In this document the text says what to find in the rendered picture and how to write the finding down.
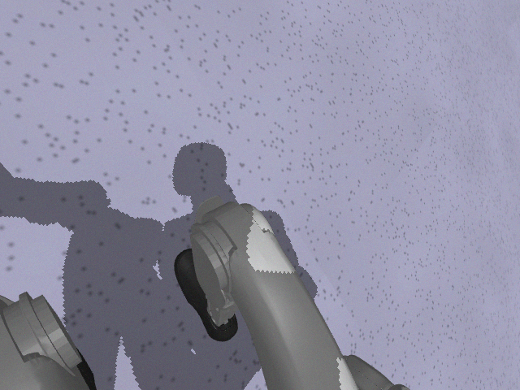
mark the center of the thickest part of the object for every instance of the left robot foot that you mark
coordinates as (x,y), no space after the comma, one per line
(86,373)

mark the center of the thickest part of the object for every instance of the right robot hand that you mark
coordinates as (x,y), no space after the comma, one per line
(366,376)

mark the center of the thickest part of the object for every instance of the right robot foot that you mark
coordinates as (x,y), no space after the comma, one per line
(187,279)

